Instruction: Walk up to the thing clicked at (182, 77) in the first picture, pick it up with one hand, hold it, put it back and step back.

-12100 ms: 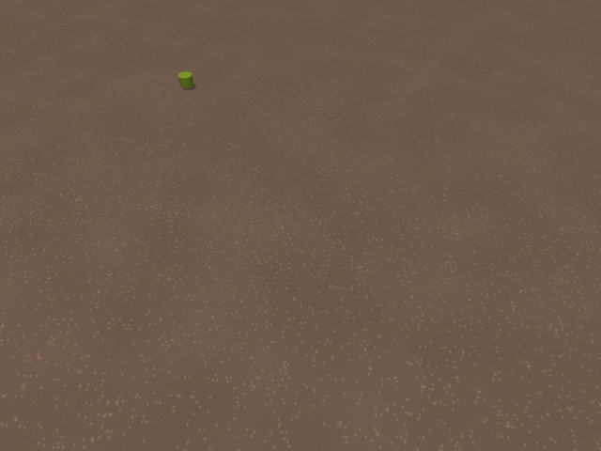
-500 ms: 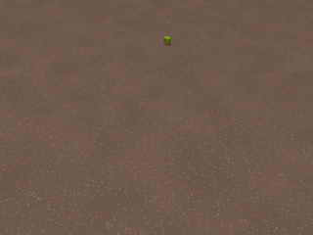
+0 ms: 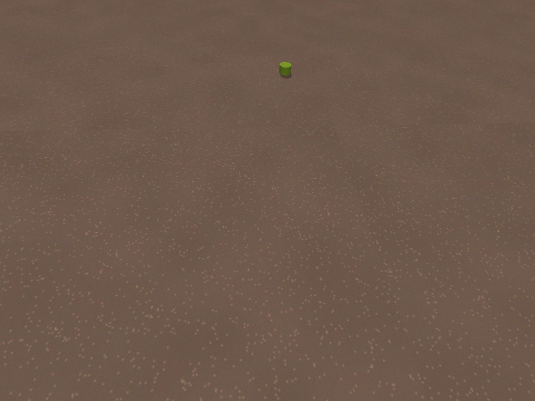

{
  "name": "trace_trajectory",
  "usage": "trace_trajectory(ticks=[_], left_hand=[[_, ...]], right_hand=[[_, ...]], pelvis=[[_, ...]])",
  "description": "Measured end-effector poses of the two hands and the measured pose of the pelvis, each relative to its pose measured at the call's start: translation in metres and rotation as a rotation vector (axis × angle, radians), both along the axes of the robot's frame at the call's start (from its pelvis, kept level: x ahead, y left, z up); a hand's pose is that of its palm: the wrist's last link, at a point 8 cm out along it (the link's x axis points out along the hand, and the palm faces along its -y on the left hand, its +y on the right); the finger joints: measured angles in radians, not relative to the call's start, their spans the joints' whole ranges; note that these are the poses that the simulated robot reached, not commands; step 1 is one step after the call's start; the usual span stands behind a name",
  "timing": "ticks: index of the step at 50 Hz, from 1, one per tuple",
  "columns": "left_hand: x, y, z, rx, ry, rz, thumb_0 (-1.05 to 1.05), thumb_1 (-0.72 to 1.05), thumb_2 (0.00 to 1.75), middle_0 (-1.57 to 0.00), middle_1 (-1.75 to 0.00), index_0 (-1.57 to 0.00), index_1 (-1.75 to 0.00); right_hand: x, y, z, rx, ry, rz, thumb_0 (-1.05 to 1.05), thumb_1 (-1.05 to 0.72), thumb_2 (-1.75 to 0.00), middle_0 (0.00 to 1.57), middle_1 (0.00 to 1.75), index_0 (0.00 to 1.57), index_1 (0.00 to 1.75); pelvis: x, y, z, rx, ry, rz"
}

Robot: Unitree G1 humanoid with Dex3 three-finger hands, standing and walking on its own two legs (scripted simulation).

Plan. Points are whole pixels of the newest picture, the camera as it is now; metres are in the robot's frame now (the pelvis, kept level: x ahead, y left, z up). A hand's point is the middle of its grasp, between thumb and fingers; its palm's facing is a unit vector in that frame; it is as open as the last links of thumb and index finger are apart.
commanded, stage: stand
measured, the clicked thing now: (285, 68) +2.42 -0.13 -0.75
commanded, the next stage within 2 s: walk up in 0.66 s
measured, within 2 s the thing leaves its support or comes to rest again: neither
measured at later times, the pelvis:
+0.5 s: pelvis +0.00 +0.00 +0.00, yaw +0 degrees
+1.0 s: pelvis +0.09 -0.05 -0.03, yaw -18 degrees
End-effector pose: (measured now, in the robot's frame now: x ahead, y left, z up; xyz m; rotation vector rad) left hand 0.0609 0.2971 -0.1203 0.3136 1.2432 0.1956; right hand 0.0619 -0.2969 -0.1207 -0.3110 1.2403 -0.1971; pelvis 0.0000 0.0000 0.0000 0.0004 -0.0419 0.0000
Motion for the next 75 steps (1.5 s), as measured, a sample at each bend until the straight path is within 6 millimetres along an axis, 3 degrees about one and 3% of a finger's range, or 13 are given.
trace_trajectory(ticks=[33, 37, 39, 42, 46, 51, 55, 61, 65, 67, 70, 73, 75], left_hand=[[0.006, 0.002, 0.0, 0.0, -0.001, 0.0, 0.0, 0.9, 0.9, -0.2, -0.3, -0.2, -0.3], [0.011, 0.009, 0.003, -0.008, 0.023, -0.061, 0.0, 0.9, 0.9, -0.21, -0.3, -0.2, -0.3], [0.023, 0.014, 0.008, 0.019, 0.066, -0.112, 0.01, 0.9, 0.9, -0.21, -0.3, -0.2, -0.3], [0.06, 0.016, 0.021, 0.063, 0.06, -0.183, 0.01, 0.9, 0.9, -0.21, -0.3, -0.2, -0.3], [0.125, 0.01, 0.044, 0.111, -0.043, -0.24, 0.01, 0.9, 0.9, -0.21, -0.3, -0.2, -0.3], [0.204, -0.01, 0.052, 0.211, -0.158, -0.305, 0.01, 0.9, 0.9, -0.2, -0.3, -0.2, -0.3], [0.233, -0.036, 0.042, 0.228, -0.209, -0.311, 0.0, 0.91, 0.9, -0.2, -0.3, -0.2, -0.3], [0.241, -0.066, 0.032, 0.168, -0.007, -0.34, 0.0, 0.9, 0.9, -0.21, -0.3, -0.2, -0.3], [0.281, -0.074, 0.026, 0.136, 0.091, -0.393, 0.01, 0.9, 0.9, -0.21, -0.3, -0.21, -0.3], [0.319, -0.075, 0.022, 0.13, 0.109, -0.429, 0.01, 0.89, 0.9, -0.21, -0.3, -0.21, -0.3], [0.395, -0.071, 0.013, 0.142, 0.106, -0.495, 0.01, 0.89, 0.9, -0.22, -0.3, -0.21, -0.3], [0.492, -0.063, -0.007, 0.181, 0.088, -0.57, 0.01, 0.89, 0.9, -0.22, -0.3, -0.21, -0.3], [0.564, -0.064, -0.019, 0.212, 0.059, -0.619, 0.01, 0.89, 0.9, -0.21, -0.3, -0.21, -0.3]], right_hand=[[0.009, 0.003, 0.0, -0.002, -0.005, 0.006, 0.0, -0.9, -0.9, 0.2, 0.3, 0.21, 0.3], [0.021, -0.007, 0.005, 0.028, -0.111, -0.024, 0.01, -0.9, -0.9, 0.2, 0.3, 0.21, 0.3], [0.023, -0.018, 0.007, 0.023, -0.191, -0.07, 0.01, -0.9, -0.9, 0.2, 0.3, 0.21, 0.3], [0.019, -0.038, 0.01, 0.007, -0.241, -0.137, 0.0, -0.9, -0.9, 0.2, 0.3, 0.21, 0.3], [0.016, -0.069, 0.003, 0.002, -0.232, -0.194, 0.0, -0.9, -0.9, 0.2, 0.3, 0.21, 0.3], [0.038, -0.12, -0.022, -0.014, -0.266, -0.254, 0.01, -0.9, -0.9, 0.2, 0.3, 0.21, 0.3], [0.078, -0.141, -0.034, -0.011, -0.255, -0.24, 0.01, -0.91, -0.9, 0.19, 0.3, 0.2, 0.3], [0.17, -0.133, 0.002, 0.043, -0.361, -0.211, 0.01, -0.91, -0.9, 0.19, 0.3, 0.2, 0.3], [0.222, -0.135, 0.022, 0.038, -0.392, -0.223, 0.01, -0.9, -0.9, 0.2, 0.3, 0.2, 0.3], [0.243, -0.14, 0.025, 0.014, -0.382, -0.249, 0.01, -0.9, -0.9, 0.2, 0.3, 0.21, 0.3], [0.276, -0.147, 0.023, -0.037, -0.357, -0.305, 0.01, -0.9, -0.9, 0.2, 0.3, 0.21, 0.3], [0.308, -0.15, 0.012, -0.1, -0.333, -0.373, 0.01, -0.9, -0.9, 0.2, 0.3, 0.21, 0.3], [0.32, -0.139, 0.006, -0.127, -0.3, -0.428, 0.01, -0.9, -0.9, 0.2, 0.3, 0.2, 0.3]], pelvis=[[0.005, 0.003, 0.0, -0.001, 0.005, 0.002], [0.008, 0.005, -0.004, 0.019, 0.038, -0.082], [0.012, 0.006, -0.006, 0.018, 0.053, -0.136], [0.023, 0.0, -0.007, 0.017, 0.054, -0.189], [0.052, -0.017, -0.01, 0.019, 0.041, -0.247], [0.099, -0.054, -0.037, 0.031, 0.025, -0.319], [0.13, -0.071, -0.047, -0.022, 0.039, -0.356], [0.192, -0.079, -0.02, -0.025, 0.011, -0.459], [0.249, -0.081, -0.013, -0.011, 0.015, -0.53], [0.282, -0.079, -0.015, -0.008, 0.032, -0.561], [0.337, -0.074, -0.026, -0.017, 0.062, -0.602], [0.399, -0.067, -0.048, -0.031, 0.092, -0.632], [0.429, -0.062, -0.055, 0.006, 0.07, -0.624]])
